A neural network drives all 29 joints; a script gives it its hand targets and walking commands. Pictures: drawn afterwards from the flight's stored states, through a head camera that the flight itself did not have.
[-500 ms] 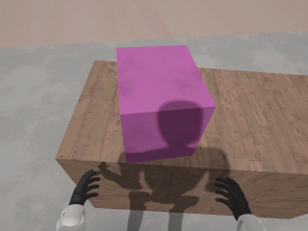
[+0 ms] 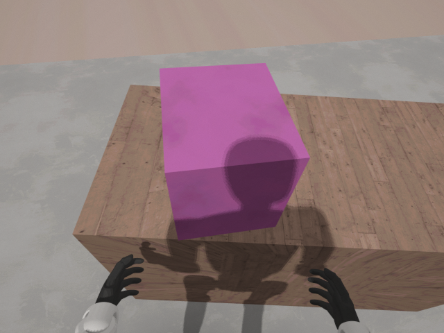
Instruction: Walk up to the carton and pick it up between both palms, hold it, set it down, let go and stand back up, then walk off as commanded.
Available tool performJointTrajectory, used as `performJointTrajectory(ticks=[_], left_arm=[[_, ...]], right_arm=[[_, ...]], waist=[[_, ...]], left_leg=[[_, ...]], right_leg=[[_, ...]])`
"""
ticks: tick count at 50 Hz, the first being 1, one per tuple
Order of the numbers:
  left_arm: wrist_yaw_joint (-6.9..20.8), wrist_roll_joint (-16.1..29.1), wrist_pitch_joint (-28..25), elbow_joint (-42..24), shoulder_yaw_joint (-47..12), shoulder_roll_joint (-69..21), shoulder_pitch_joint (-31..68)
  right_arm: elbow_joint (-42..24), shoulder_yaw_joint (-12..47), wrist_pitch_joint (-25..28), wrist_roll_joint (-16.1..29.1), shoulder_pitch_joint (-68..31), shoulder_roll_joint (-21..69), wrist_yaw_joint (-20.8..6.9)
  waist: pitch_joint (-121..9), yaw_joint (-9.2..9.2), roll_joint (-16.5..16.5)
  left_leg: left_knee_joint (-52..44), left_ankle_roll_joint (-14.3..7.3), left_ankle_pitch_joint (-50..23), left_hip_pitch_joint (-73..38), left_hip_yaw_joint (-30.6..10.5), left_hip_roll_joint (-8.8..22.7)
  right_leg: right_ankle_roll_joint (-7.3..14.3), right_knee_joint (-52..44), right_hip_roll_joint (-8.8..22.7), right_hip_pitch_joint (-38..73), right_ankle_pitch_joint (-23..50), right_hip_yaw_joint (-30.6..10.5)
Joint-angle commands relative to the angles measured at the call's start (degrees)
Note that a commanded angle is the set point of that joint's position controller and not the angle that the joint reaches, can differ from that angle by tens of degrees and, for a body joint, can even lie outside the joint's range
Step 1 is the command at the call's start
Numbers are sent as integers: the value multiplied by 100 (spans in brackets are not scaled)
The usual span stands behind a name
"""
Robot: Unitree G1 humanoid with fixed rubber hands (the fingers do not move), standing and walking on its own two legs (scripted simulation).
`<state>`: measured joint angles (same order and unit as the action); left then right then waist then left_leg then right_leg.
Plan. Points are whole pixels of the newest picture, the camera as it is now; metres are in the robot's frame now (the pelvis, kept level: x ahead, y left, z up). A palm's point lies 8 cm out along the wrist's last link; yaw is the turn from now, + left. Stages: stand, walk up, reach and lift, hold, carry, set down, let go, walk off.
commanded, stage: set down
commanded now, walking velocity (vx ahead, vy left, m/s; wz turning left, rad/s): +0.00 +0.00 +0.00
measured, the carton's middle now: (221, 152) +0.45 +0.06 +0.03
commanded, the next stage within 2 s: let go in 0.36 s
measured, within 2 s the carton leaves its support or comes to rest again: neither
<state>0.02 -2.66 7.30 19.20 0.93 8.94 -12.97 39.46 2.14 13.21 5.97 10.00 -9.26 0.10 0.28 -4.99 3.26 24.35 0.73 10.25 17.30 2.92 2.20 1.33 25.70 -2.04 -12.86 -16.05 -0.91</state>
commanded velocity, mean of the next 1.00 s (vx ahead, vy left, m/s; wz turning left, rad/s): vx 0.00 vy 0.00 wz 0.00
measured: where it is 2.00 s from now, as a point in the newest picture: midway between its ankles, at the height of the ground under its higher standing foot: outside the picture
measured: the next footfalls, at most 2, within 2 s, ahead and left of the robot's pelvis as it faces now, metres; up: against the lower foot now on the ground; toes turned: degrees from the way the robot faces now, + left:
none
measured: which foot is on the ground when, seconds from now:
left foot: down 0.00-1.00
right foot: down 0.00-1.00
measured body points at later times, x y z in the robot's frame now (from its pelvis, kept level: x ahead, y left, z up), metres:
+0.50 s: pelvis +0.00 +0.00 +0.00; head +0.03 +0.02 +0.45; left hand +0.16 +0.22 -0.08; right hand +0.18 -0.20 -0.09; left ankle +0.02 +0.13 -0.74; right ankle -0.03 -0.10 -0.74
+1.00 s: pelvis +0.00 +0.00 +0.00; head +0.03 +0.01 +0.45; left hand +0.14 +0.25 -0.10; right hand +0.18 -0.24 -0.10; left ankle +0.02 +0.13 -0.74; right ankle -0.03 -0.10 -0.74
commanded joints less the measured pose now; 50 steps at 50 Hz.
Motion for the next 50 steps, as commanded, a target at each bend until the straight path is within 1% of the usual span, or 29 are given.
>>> performJointTrajectory(ticks=[1,3,4,5,6,8,10,11,13,14,16,17,18,20,21,22,23,27,33,35,40,43,44,45,46,47,48,49,50], left_arm=[[103,198,-150,-226,176,992,75],[109,239,-131,-73,131,1069,191],[104,318,-173,-356,104,1071,262],[100,261,-182,-210,129,1056,156],[75,205,-133,-158,138,1038,257],[106,240,-168,-65,102,1033,274],[63,207,-184,19,142,981,235],[55,245,-182,-262,153,1071,260],[40,198,-131,54,25,984,318],[-2,140,-143,-79,91,966,218],[-6,194,-162,-189,113,1025,227],[-53,175,-160,-186,91,1034,292],[-32,224,-173,-107,58,1001,296],[-9,283,-214,-213,-1,1037,246],[-40,202,-231,-228,37,1018,298],[-69,153,-245,-190,81,1007,334],[-28,228,-220,-88,-6,980,306],[-84,97,-200,-127,-2,969,292],[-56,223,-235,-191,-9,1031,318],[-91,233,-229,-138,-99,938,361],[-95,225,-266,-164,-23,1008,222],[-99,181,-235,-121,-102,934,337],[-184,-18,-618,631,577,1966,-233],[-159,46,-735,826,577,1917,-527],[-157,35,-819,998,532,1845,-438],[-112,68,-832,1050,485,1651,-486],[-91,91,-870,1204,511,1647,-333],[-59,81,-906,1292,443,1598,-264],[-50,88,-900,1434,487,1692,-185]], right_arm=[[73,-399,308,-515,-62,-504,135],[99,-449,282,-627,-233,-550,144],[3,-552,343,-639,-193,-585,172],[130,-505,343,-658,-100,-519,172],[248,-472,305,-617,-212,-599,126],[150,-441,332,-597,-231,-565,176],[149,-477,336,-652,-189,-593,112],[128,-540,334,-622,-167,-577,146],[318,-523,316,-650,-328,-605,110],[160,-493,315,-608,-255,-615,103],[147,-561,336,-623,-270,-641,93],[241,-563,318,-630,-381,-695,52],[227,-630,346,-679,-389,-727,56],[248,-575,373,-634,-335,-713,81],[277,-615,373,-640,-276,-717,51],[352,-595,353,-621,-274,-762,22],[329,-554,345,-589,-288,-718,36],[374,-613,309,-566,-220,-793,0],[272,-552,373,-606,-326,-804,0],[343,-647,350,-625,-398,-781,-5],[170,-601,415,-597,-424,-867,-38],[391,-641,346,-571,-405,-888,-48],[377,-821,-206,-984,224,-1994,56],[220,-733,-473,-933,20,-1821,78],[78,-730,-599,-804,-249,-1724,72],[57,-704,-649,-797,-197,-1546,60],[85,-631,-696,-782,-200,-1545,51],[81,-705,-678,-803,-363,-1693,22],[121,-674,-730,-840,-392,-1662,-9]], waist=[[-611,739,-388],[-463,742,-293],[-689,802,-287],[-679,731,-295],[-665,782,-431],[-534,799,-173],[-482,732,-152],[-531,774,-245],[-354,763,-258],[-485,712,-492],[-568,705,-249],[-636,696,-475],[-504,723,-232],[-552,774,-227],[-674,721,-349],[-545,807,-456],[-630,807,-204],[-648,788,-488],[-673,790,-173],[-501,775,-343],[-667,692,-291],[-510,792,-442],[-1692,207,-313],[-1726,159,15],[-1378,240,287],[-1273,219,-25],[-1337,317,-367],[-1293,200,-209],[-1054,214,-412]], left_leg=[[-128,47,-1190,-2705,25,-272],[-146,-11,-968,-2634,17,-257],[-120,20,-1091,-2661,37,-234],[-119,26,-1097,-2617,-2,-239],[-94,50,-979,-2764,-4,-216],[-121,-30,-945,-2511,20,-274],[-180,-40,-892,-2564,33,-252],[-160,-2,-756,-2519,29,-250],[-182,-16,-694,-2494,-1,-235],[-175,18,-684,-2621,9,-235],[-112,-13,-828,-2540,7,-226],[-120,17,-875,-2584,41,-241],[-142,19,-871,-2549,35,-229],[-100,-6,-879,-2623,-1,-207],[-76,30,-928,-2604,-26,-204],[-69,26,-942,-2597,-9,-215],[-93,-24,-844,-2613,-15,-199],[-60,47,-928,-2715,-13,-193],[-49,-31,-973,-2614,-68,-185],[-90,19,-850,-2495,-24,-180],[-12,-26,-1190,-2521,-8,-204],[18,59,-996,-2484,-30,-193],[566,-308,-2765,-1583,-667,464],[705,-370,-2802,-1172,-496,385],[639,-354,-2462,-866,-493,384],[546,-283,-1892,-748,-530,376],[579,-316,-1754,-854,-428,324],[556,-353,-1548,-800,-525,360],[556,-356,-1294,-747,-487,327]], right_leg=[[-207,-1113,267,-413,1505,130],[-216,-1087,282,-557,1374,126],[-240,-1025,249,-476,1534,166],[-217,-1025,247,-441,1514,146],[-217,-1020,235,-563,1369,147],[-221,-1033,246,-484,1485,96],[-215,-1042,216,-493,1335,159],[-204,-1051,229,-478,1115,124],[-169,-1065,205,-637,1017,161],[-159,-1051,220,-575,943,155],[-186,-983,206,-497,1296,137],[-172,-949,216,-537,1333,158],[-209,-982,175,-590,1319,199],[-212,-996,212,-566,1323,157],[-187,-964,212,-562,1343,155],[-195,-953,226,-583,1426,144],[-179,-968,215,-509,1331,152],[-126,-955,190,-518,1154,217],[-182,-956,197,-446,1468,165],[-135,-935,146,-517,1144,204],[-153,-892,187,-473,1695,191],[-125,-889,166,-486,1346,195],[-109,127,687,773,1978,-119],[-196,99,745,1125,2503,-183],[-183,104,698,892,2385,-154],[-232,-152,826,925,2199,-247],[-79,-18,820,732,2096,-434],[-72,-189,816,747,1744,-335],[-110,-208,858,510,1583,-386]])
